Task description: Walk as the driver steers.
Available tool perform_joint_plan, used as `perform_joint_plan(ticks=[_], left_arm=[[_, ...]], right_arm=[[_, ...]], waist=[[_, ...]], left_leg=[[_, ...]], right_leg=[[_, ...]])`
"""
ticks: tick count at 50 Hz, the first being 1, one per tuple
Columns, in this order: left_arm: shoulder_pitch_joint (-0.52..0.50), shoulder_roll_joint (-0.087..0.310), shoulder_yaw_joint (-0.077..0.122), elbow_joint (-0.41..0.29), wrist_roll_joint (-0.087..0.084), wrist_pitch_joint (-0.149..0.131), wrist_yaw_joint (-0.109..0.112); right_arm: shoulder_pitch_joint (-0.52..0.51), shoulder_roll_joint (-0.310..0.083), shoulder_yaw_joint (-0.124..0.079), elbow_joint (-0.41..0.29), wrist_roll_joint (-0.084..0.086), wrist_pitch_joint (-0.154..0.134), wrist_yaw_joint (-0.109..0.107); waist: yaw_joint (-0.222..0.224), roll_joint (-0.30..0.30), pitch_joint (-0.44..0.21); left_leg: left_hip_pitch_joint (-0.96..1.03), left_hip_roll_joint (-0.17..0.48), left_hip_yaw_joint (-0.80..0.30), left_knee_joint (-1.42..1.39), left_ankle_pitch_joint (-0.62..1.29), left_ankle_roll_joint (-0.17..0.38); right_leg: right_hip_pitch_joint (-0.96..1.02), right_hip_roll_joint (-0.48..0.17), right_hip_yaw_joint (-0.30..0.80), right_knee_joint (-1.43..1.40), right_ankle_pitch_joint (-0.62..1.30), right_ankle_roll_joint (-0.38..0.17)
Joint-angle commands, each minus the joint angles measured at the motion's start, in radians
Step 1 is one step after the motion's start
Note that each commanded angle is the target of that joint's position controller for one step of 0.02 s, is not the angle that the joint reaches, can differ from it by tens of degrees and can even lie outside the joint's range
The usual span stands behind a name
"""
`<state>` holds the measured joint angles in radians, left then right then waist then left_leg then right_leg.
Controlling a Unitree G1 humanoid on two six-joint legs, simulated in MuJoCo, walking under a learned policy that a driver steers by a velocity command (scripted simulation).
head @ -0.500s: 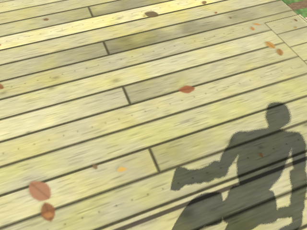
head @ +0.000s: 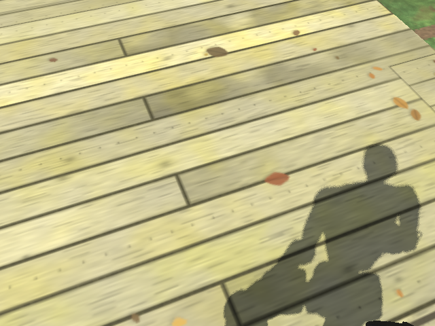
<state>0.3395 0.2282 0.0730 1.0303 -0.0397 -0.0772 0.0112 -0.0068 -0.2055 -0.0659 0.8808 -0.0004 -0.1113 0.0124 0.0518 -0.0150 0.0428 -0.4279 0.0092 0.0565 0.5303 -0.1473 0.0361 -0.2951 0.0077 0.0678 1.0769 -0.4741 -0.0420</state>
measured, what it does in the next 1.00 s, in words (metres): walks ahead, turning right: right foot, then left foot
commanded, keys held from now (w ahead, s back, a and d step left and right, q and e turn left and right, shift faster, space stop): w+e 0.82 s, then w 0.18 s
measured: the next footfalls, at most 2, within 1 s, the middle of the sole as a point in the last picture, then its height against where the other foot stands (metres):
right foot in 0.46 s outside the picture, level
left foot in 0.96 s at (275, 249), level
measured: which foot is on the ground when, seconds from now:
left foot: down 0.00-0.48, up 0.50-0.94, down 0.96-1.00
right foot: up 0.00-0.44, down 0.46-0.98, up 1.00-1.00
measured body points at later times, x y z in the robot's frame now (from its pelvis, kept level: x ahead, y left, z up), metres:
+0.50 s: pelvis +0.24 -0.07 -0.01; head +0.27 -0.09 +0.43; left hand +0.50 +0.11 -0.11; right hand +0.17 -0.34 -0.16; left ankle +0.10 +0.11 -0.69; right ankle +0.31 -0.17 -0.73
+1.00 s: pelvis +0.51 -0.15 -0.01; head +0.54 -0.17 +0.44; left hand +0.68 +0.09 -0.13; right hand +0.59 -0.48 -0.08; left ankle +0.66 -0.12 -0.73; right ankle +0.31 -0.17 -0.71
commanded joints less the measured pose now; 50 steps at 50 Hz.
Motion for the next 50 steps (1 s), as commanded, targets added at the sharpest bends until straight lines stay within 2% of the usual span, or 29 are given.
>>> perform_joint_plan(ticks=[1,2,3,4,6,9,12,18,19,21,22,23,24,25,26,27,28,29,30,32,35,39,41,44,46,47,48,49,50], left_arm=[[-0.077,0.102,0.033,-0.094,0.002,-0.011,0.012],[-0.062,0.082,0.038,-0.095,0.004,0.003,0.012],[-0.048,0.054,0.037,-0.101,0.0,0.014,0.01],[-0.052,0.04,0.037,-0.107,-0.001,0.024,0.009],[-0.097,0.046,0.043,-0.13,0.003,0.037,0.009],[-0.162,0.05,0.044,-0.158,0.014,0.042,-0.002],[-0.252,0.046,0.036,-0.187,0.017,0.041,-0.022],[-0.429,0.047,0.017,-0.276,0.015,0.047,-0.058],[-0.431,0.056,0.019,-0.287,0.014,0.048,-0.063],[-0.368,0.09,0.034,-0.294,0.017,0.052,-0.065],[-0.26,0.119,0.052,-0.273,0.015,0.054,-0.063],[-0.087,0.179,0.087,-0.222,0.011,0.054,-0.054],[0.054,0.286,0.122,-0.191,0.011,0.059,-0.033],[0.002,0.354,0.118,-0.221,0.013,0.046,-0.034],[0.042,0.272,0.088,-0.228,0.03,0.036,-0.04],[0.012,0.214,0.073,-0.226,0.032,0.025,-0.038],[-0.065,0.174,0.061,-0.243,0.024,0.016,-0.039],[-0.132,0.14,0.049,-0.259,0.022,0.011,-0.036],[-0.161,0.122,0.04,-0.272,0.028,0.008,-0.031],[-0.144,0.149,0.044,-0.272,0.025,0.002,-0.019],[-0.091,0.189,0.053,-0.265,0.021,0.0,0.001],[-0.035,0.18,0.051,-0.254,0.017,0.005,0.005],[-0.002,0.179,0.051,-0.242,0.014,0.007,0.004],[0.037,0.162,0.046,-0.224,0.016,0.014,0.01],[0.045,0.168,0.047,-0.219,0.023,0.021,0.015],[0.031,0.168,0.046,-0.225,0.024,0.024,0.016],[0.011,0.149,0.038,-0.237,0.027,0.022,0.012],[-0.007,0.124,0.024,-0.263,0.043,0.02,0.009],[0.164,0.055,0.006,-0.255,0.011,0.006,0.004]], right_arm=[[0.142,-0.094,-0.023,0.006,-0.004,-0.004,-0.005],[0.122,-0.08,-0.017,0.013,-0.013,-0.006,-0.005],[0.122,-0.086,-0.021,0.022,-0.015,-0.007,-0.006],[0.13,-0.088,-0.022,0.03,-0.011,-0.009,-0.008],[0.151,-0.118,-0.031,0.043,-0.015,-0.011,-0.019],[0.183,-0.144,-0.038,0.057,-0.018,-0.007,-0.033],[0.204,-0.164,-0.041,0.06,-0.013,-0.002,-0.042],[0.306,-0.212,-0.057,0.084,0.01,0.024,-0.045],[0.303,-0.223,-0.061,0.083,0.015,0.03,-0.044],[0.279,-0.254,-0.07,0.071,0.027,0.04,-0.045],[0.259,-0.265,-0.072,0.065,0.033,0.048,-0.045],[0.25,-0.255,-0.066,0.058,0.034,0.052,-0.046],[0.25,-0.206,-0.049,0.029,-0.001,0.045,-0.046],[0.278,-0.094,-0.015,-0.042,-0.006,0.004,-0.034],[0.166,-0.167,-0.026,-0.059,0.035,-0.039,-0.017],[0.123,-0.174,-0.027,-0.073,0.055,-0.055,-0.011],[0.134,-0.172,-0.029,-0.053,0.038,-0.058,-0.018],[0.141,-0.189,-0.04,-0.045,0.015,-0.048,-0.025],[0.156,-0.191,-0.045,-0.045,0.01,-0.032,-0.024],[0.141,-0.169,-0.045,-0.064,0.0,-0.009,-0.026],[0.032,-0.141,-0.034,-0.104,-0.013,0.002,-0.031],[-0.095,-0.117,-0.017,-0.144,0.0,-0.004,-0.015],[-0.139,-0.127,-0.014,-0.167,0.008,-0.009,-0.007],[-0.144,-0.15,-0.014,-0.178,0.008,-0.023,0.012],[-0.106,-0.168,-0.017,-0.173,0.007,-0.033,0.018],[-0.038,-0.182,-0.024,-0.156,0.003,-0.038,0.017],[0.08,-0.215,-0.039,-0.126,-0.009,-0.043,0.013],[0.257,-0.267,-0.053,-0.103,-0.021,-0.042,0.009],[0.374,-0.331,-0.074,-0.053,-0.021,-0.028,0.015]], waist=[[-0.098,0.091,-0.136],[-0.065,0.099,-0.106],[-0.048,0.128,-0.096],[-0.042,0.117,-0.078],[-0.038,0.091,-0.053],[-0.046,0.078,-0.032],[-0.068,0.074,-0.005],[-0.121,0.065,0.058],[-0.112,0.075,0.054],[-0.062,0.113,-0.002],[0.002,0.118,-0.058],[0.084,0.092,-0.149],[0.117,-0.063,-0.237],[0.002,-0.262,-0.331],[0.068,-0.131,-0.349],[0.054,-0.099,-0.249],[0.005,-0.012,-0.176],[-0.032,-0.007,-0.143],[-0.06,-0.011,-0.129],[-0.076,-0.002,-0.11],[-0.05,-0.011,-0.069],[0.003,-0.065,-0.037],[0.022,-0.075,-0.028],[0.028,-0.082,-0.032],[0.006,-0.11,-0.036],[-0.033,-0.116,-0.062],[-0.088,-0.103,-0.144],[-0.163,-0.017,-0.285],[-0.111,0.311,-0.414]], left_leg=[[0.427,0.316,-0.362,-0.282,-0.009,0.155],[0.346,0.286,-0.289,-0.322,0.004,0.138],[0.301,0.289,-0.257,-0.348,0.011,0.143],[0.281,0.285,-0.216,-0.368,0.039,0.144],[0.277,0.28,-0.145,-0.394,0.09,0.143],[0.302,0.272,-0.048,-0.405,0.158,0.132],[0.313,0.255,0.042,-0.416,0.164,0.112],[0.485,0.305,0.124,-0.353,0.229,0.097],[0.505,0.311,0.138,-0.317,0.315,0.09],[0.522,0.311,0.169,-0.177,0.662,0.073],[0.508,0.292,0.192,-0.026,0.803,0.057],[0.412,0.246,0.215,0.2,0.781,0.025],[0.106,0.195,0.215,0.544,0.316,-0.029],[-0.289,-0.029,0.048,0.85,-0.42,-0.077],[-0.4,0.0,-0.124,0.914,-0.401,-0.051],[-0.451,0.044,-0.117,0.876,-0.318,-0.023],[-0.388,0.092,-0.123,0.782,-0.24,-0.019],[-0.304,0.122,-0.125,0.69,-0.199,-0.027],[-0.24,0.137,-0.13,0.647,-0.172,-0.035],[-0.206,0.127,-0.118,0.553,-0.14,-0.062],[-0.228,0.092,-0.103,0.344,0.017,-0.092],[-0.142,0.029,-0.093,0.073,0.23,-0.081],[-0.12,0.013,-0.101,0.016,0.249,-0.072],[-0.12,0.014,-0.108,-0.047,0.21,-0.047],[-0.07,0.004,-0.09,-0.065,0.125,-0.018],[0.022,-0.017,-0.064,-0.1,0.112,0.006],[0.202,0.005,-0.081,-0.086,0.141,0.046],[0.472,0.154,-0.236,-0.041,0.181,0.112],[0.816,0.369,-0.686,-0.123,-0.013,0.29]], right_leg=[[-0.424,-0.12,0.029,0.177,0.114,-0.018],[-0.37,-0.143,0.037,0.147,0.153,-0.025],[-0.339,-0.152,0.034,0.125,0.168,-0.024],[-0.342,-0.159,0.034,0.104,0.182,-0.023],[-0.388,-0.157,0.04,0.05,0.258,-0.016],[-0.434,-0.148,0.044,-0.081,0.401,-0.003],[-0.403,-0.139,-0.006,-0.23,0.505,0.001],[-0.424,-0.113,-0.099,-0.396,0.401,-0.026],[-0.398,-0.099,-0.121,-0.411,0.349,-0.04],[-0.26,-0.033,-0.185,-0.424,0.246,-0.072],[-0.12,0.014,-0.214,-0.466,0.246,-0.097],[0.136,0.063,-0.215,-0.538,0.311,-0.135],[0.443,-0.119,0.085,-0.549,0.348,-0.208],[0.675,-0.33,0.672,-0.733,0.159,-0.393],[0.684,-0.343,0.699,-0.818,0.172,-0.366],[0.608,-0.31,0.539,-0.799,0.259,-0.322],[0.45,-0.262,0.407,-0.794,0.363,-0.283],[0.318,-0.226,0.322,-0.802,0.443,-0.255],[0.237,-0.204,0.29,-0.824,0.478,-0.248],[0.159,-0.19,0.268,-0.851,0.534,-0.254],[0.113,-0.154,0.213,-0.867,0.563,-0.237],[0.066,-0.104,0.18,-0.852,0.456,-0.183],[0.087,-0.119,0.217,-0.83,0.423,-0.174],[0.198,-0.162,0.265,-0.754,0.431,-0.166],[0.245,-0.182,0.291,-0.7,0.525,-0.155],[0.252,-0.161,0.28,-0.638,0.652,-0.141],[0.22,-0.11,0.244,-0.503,0.759,-0.116],[0.073,-0.048,0.176,-0.235,0.604,-0.08],[-0.3,0.101,0.091,0.11,0.049,0.002]])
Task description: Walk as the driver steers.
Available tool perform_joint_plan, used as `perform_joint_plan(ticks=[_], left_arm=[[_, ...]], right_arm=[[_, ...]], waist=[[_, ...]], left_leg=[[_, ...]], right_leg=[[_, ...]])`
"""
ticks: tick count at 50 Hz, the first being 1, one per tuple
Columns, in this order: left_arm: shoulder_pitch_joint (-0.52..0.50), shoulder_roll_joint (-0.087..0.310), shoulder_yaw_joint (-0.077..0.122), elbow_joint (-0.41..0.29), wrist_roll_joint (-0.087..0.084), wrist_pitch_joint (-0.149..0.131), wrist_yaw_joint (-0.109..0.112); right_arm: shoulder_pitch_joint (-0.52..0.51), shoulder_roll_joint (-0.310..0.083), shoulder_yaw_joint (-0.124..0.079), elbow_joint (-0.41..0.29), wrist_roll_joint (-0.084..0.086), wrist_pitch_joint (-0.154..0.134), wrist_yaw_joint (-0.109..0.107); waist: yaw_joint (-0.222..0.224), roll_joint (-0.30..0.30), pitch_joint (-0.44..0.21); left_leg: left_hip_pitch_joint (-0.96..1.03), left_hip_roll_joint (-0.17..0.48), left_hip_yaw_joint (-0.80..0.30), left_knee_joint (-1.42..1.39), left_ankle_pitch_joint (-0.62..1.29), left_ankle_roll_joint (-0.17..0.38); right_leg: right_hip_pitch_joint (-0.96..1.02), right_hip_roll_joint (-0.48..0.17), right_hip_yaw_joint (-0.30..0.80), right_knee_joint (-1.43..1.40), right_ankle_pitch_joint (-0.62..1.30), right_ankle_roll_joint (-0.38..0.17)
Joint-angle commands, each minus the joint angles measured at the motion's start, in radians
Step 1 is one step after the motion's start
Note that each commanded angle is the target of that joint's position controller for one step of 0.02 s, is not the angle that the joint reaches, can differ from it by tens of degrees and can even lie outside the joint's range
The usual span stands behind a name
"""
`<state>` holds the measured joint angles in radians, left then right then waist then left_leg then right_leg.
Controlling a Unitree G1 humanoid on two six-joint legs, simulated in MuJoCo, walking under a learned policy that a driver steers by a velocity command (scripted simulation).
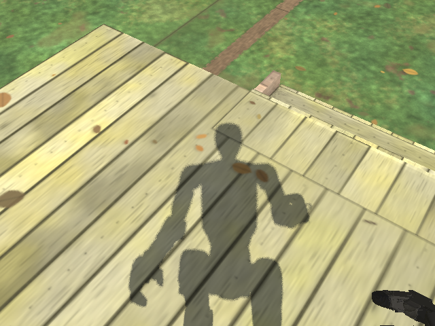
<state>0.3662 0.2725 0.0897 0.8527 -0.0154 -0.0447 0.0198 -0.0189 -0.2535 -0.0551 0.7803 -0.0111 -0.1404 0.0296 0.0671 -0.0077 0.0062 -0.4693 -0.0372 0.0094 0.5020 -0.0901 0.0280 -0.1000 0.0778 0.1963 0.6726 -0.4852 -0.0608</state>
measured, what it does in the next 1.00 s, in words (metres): walks ahead: right foot, then left foot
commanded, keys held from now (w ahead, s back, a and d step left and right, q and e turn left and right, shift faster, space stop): w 0.42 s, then w+q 0.04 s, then e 0.54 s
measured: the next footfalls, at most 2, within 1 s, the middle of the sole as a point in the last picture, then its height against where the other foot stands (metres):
right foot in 0.48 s outside the picture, level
left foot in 0.94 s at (225, 311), level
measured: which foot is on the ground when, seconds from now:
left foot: down 0.00-0.50, up 0.52-0.92, down 0.94-1.00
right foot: up 0.00-0.46, down 0.48-0.94, up 0.96-1.00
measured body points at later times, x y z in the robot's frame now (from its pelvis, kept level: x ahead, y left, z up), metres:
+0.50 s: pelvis +0.26 -0.04 +0.00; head +0.29 -0.05 +0.45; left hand +0.51 +0.18 -0.06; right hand +0.23 -0.32 -0.13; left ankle +0.11 +0.11 -0.71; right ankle +0.36 -0.15 -0.72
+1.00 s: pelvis +0.39 -0.04 +0.01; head +0.43 -0.03 +0.46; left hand +0.57 +0.23 -0.10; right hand +0.52 -0.34 -0.08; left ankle +0.47 +0.06 -0.72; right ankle +0.35 -0.14 -0.69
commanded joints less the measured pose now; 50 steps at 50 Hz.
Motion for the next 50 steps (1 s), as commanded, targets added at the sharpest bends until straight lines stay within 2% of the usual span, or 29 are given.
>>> perform_joint_plan(ticks=[1,2,3,4,5,7,12,15,18,20,22,23,24,25,26,27,28,29,30,32,35,37,42,45,46,47,48,49,50], left_arm=[[0.119,0.086,-0.004,-0.061,-0.025,-0.034,-0.004],[-0.006,0.138,0.009,-0.085,-0.026,-0.037,-0.006],[-0.086,0.129,0.006,-0.107,-0.016,-0.038,-0.004],[-0.125,0.118,0.008,-0.123,0.001,-0.04,-0.005],[-0.116,0.106,0.01,-0.125,0.006,-0.039,-0.007],[-0.094,0.067,0.004,-0.123,0.002,-0.033,-0.009],[-0.239,0.026,-0.021,-0.17,0.011,-0.033,-0.014],[-0.328,0.025,-0.028,-0.188,0.003,-0.036,-0.025],[-0.407,0.037,-0.029,-0.216,-0.006,-0.04,-0.039],[-0.428,0.053,-0.026,-0.232,-0.007,-0.044,-0.048],[-0.355,0.084,-0.011,-0.218,-0.002,-0.05,-0.05],[-0.232,0.124,0.011,-0.181,0.005,-0.051,-0.043],[-0.054,0.193,0.033,-0.143,0.022,-0.051,-0.034],[0.028,0.293,0.053,-0.128,0.041,-0.039,-0.028],[0.049,0.225,0.033,-0.12,0.025,-0.032,-0.033],[-0.032,0.177,0.013,-0.132,0.016,-0.029,-0.036],[-0.102,0.139,0.001,-0.146,0.013,-0.027,-0.038],[-0.16,0.114,-0.006,-0.151,0.012,-0.025,-0.042],[-0.197,0.104,-0.009,-0.157,0.015,-0.024,-0.042],[-0.222,0.145,0.006,-0.16,0.026,-0.024,-0.039],[-0.211,0.185,0.022,-0.152,0.016,-0.016,-0.022],[-0.191,0.19,0.025,-0.145,0.004,-0.003,-0.01],[-0.151,0.196,0.029,-0.133,-0.002,0.031,0.006],[-0.192,0.181,0.023,-0.154,-0.01,0.049,0.016],[-0.18,0.149,0.013,-0.163,-0.005,0.052,0.02],[-0.142,0.083,-0.005,-0.175,0.014,0.052,0.02],[-0.056,0.082,-0.004,-0.192,0.008,0.044,0.019],[-0.05,0.17,0.016,-0.182,0.009,0.04,0.016],[-0.074,0.216,0.036,-0.168,-0.004,0.05,0.016]], right_arm=[[0.383,-0.194,-0.063,0.048,0.024,0.007,0.004],[0.312,-0.137,-0.047,0.032,0.03,0.012,0.0],[0.244,-0.125,-0.037,0.015,0.016,0.021,-0.002],[0.208,-0.108,-0.03,0.015,0.007,0.025,-0.002],[0.198,-0.094,-0.022,0.016,-0.002,0.022,-0.003],[0.214,-0.093,-0.02,0.03,0.004,0.02,-0.003],[0.27,-0.165,-0.037,0.056,0.021,0.03,-0.022],[0.317,-0.179,-0.038,0.073,0.031,0.038,-0.023],[0.374,-0.184,-0.036,0.098,0.037,0.05,-0.022],[0.384,-0.195,-0.039,0.107,0.04,0.06,-0.023],[0.369,-0.21,-0.042,0.111,0.044,0.07,-0.027],[0.366,-0.195,-0.035,0.109,0.045,0.072,-0.028],[0.335,-0.162,-0.019,0.082,0.024,0.07,-0.032],[0.423,-0.069,0.01,0.051,0.008,0.049,-0.033],[0.427,-0.116,0.001,0.068,0.009,0.032,-0.029],[0.372,-0.175,-0.015,0.053,0.027,0.027,-0.024],[0.321,-0.166,-0.013,0.045,0.026,0.031,-0.026],[0.291,-0.156,-0.015,0.038,0.012,0.04,-0.031],[0.286,-0.151,-0.019,0.031,0.005,0.054,-0.037],[0.297,-0.12,-0.016,0.02,0.003,0.08,-0.049],[0.254,-0.109,-0.012,-0.003,-0.002,0.097,-0.061],[0.195,-0.107,-0.011,-0.021,-0.002,0.105,-0.061],[0.08,-0.126,-0.015,-0.064,0.011,0.111,-0.052],[0.129,-0.141,-0.027,-0.059,0.012,0.096,-0.045],[0.157,-0.169,-0.035,-0.057,0.002,0.091,-0.048],[0.192,-0.235,-0.049,-0.065,-0.016,0.095,-0.059],[0.195,-0.26,-0.055,-0.065,-0.037,0.11,-0.059],[0.199,-0.221,-0.05,-0.072,-0.022,0.112,-0.059],[0.164,-0.164,-0.036,-0.085,-0.019,0.11,-0.061]], waist=[[-0.147,0.252,-0.323],[-0.164,0.143,-0.168],[-0.14,0.056,-0.09],[-0.115,0.041,-0.031],[-0.087,0.068,-0.03],[-0.068,0.1,-0.038],[-0.099,0.08,-0.02],[-0.132,0.084,-0.001],[-0.157,0.09,0.021],[-0.149,0.101,0.031],[-0.089,0.107,-0.001],[-0.028,0.088,-0.074],[0.05,0.038,-0.207],[0.023,-0.203,-0.337],[0.031,-0.241,-0.405],[0.012,-0.171,-0.271],[-0.014,-0.104,-0.191],[-0.041,-0.048,-0.129],[-0.075,-0.052,-0.106],[-0.11,-0.081,-0.107],[-0.113,-0.086,-0.124],[-0.095,-0.09,-0.129],[-0.061,-0.11,-0.111],[-0.106,-0.124,-0.106],[-0.108,-0.095,-0.12],[-0.087,0.086,-0.182],[-0.044,0.296,-0.185],[-0.066,0.254,-0.198],[-0.067,0.176,-0.165]], left_leg=[[0.849,0.435,-0.785,-0.188,-0.309,0.287],[0.714,0.392,-0.645,-0.209,-0.346,0.239],[0.569,0.352,-0.525,-0.23,-0.267,0.211],[0.454,0.32,-0.45,-0.255,-0.163,0.21],[0.393,0.289,-0.392,-0.271,-0.08,0.197],[0.349,0.259,-0.316,-0.301,0.016,0.2],[0.323,0.242,-0.179,-0.357,0.127,0.195],[0.319,0.218,-0.115,-0.352,0.118,0.169],[0.381,0.252,-0.126,-0.323,0.101,0.162],[0.431,0.282,-0.14,-0.287,0.126,0.15],[0.435,0.28,-0.134,-0.191,0.275,0.125],[0.397,0.234,-0.102,-0.053,0.392,0.102],[0.273,0.176,-0.038,0.196,0.318,0.055],[-0.113,0.023,0.032,0.581,-0.116,-0.03],[-0.215,0.007,-0.08,0.725,-0.522,-0.042],[-0.271,0.06,-0.085,0.792,-0.493,-0.045],[-0.261,0.098,-0.058,0.763,-0.429,-0.049],[-0.232,0.121,-0.049,0.693,-0.377,-0.056],[-0.165,0.14,-0.055,0.629,-0.34,-0.061],[-0.068,0.118,-0.044,0.559,-0.291,-0.078],[-0.039,0.087,-0.047,0.417,-0.194,-0.09],[-0.018,0.069,-0.057,0.328,-0.11,-0.091],[0.033,0.027,-0.083,0.153,-0.104,-0.091],[0.155,0.016,-0.077,-0.066,-0.037,-0.064],[0.261,0.086,-0.107,-0.136,0.078,-0.034],[0.42,0.306,-0.27,-0.117,0.344,0.046],[0.502,0.492,-0.492,-0.124,0.545,0.23],[0.478,0.517,-0.533,-0.146,0.495,0.296],[0.442,0.442,-0.413,-0.139,0.421,0.255]], right_leg=[[-0.64,-0.01,0.015,0.634,-0.084,0.02],[-0.695,-0.051,0.007,0.663,-0.001,0.017],[-0.668,-0.097,-0.042,0.634,0.075,0.016],[-0.646,-0.13,-0.065,0.569,0.124,0.017],[-0.59,-0.163,-0.072,0.516,0.155,0.014],[-0.547,-0.179,-0.1,0.435,0.162,0.022],[-0.547,-0.192,-0.15,0.134,0.372,0.057],[-0.48,-0.16,-0.179,-0.025,0.501,0.063],[-0.472,-0.14,-0.188,-0.104,0.498,0.053],[-0.461,-0.13,-0.191,-0.145,0.437,0.03],[-0.317,-0.101,-0.211,-0.208,0.405,-0.001],[-0.128,-0.085,-0.221,-0.231,0.409,-0.027],[0.127,-0.199,-0.117,-0.18,0.535,-0.083],[0.479,-0.445,0.269,-0.201,0.639,-0.242],[0.486,-0.488,0.45,-0.282,0.752,-0.3],[0.368,-0.445,0.303,-0.274,0.845,-0.268],[0.239,-0.388,0.174,-0.276,0.928,-0.237],[0.115,-0.343,0.105,-0.303,0.948,-0.212],[0.014,-0.313,0.065,-0.334,0.952,-0.195],[-0.103,-0.292,0.03,-0.365,1.005,-0.206],[-0.145,-0.273,0.001,-0.367,0.982,-0.206],[-0.153,-0.257,0.004,-0.362,0.894,-0.186],[-0.136,-0.243,0.094,-0.316,0.66,-0.156],[-0.13,-0.199,0.164,-0.228,0.544,-0.108],[-0.177,-0.154,0.153,-0.161,0.458,-0.063],[-0.299,-0.064,0.048,0.056,0.163,-0.006],[-0.514,0.052,-0.083,0.235,-0.227,0.046],[-0.555,-0.02,-0.074,0.434,-0.198,0.082],[-0.562,-0.047,-0.07,0.515,-0.12,0.099]])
